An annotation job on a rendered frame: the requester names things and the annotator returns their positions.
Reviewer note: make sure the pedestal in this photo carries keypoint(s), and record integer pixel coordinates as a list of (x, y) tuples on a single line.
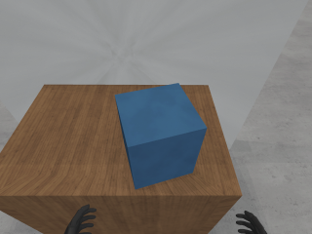
[(68, 151)]

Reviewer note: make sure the right robot hand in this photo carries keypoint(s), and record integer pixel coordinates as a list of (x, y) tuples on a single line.
[(253, 223)]

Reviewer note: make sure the carton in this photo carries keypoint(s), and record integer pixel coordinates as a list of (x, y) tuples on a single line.
[(162, 132)]

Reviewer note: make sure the left robot hand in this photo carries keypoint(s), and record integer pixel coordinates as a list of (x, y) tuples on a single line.
[(75, 226)]

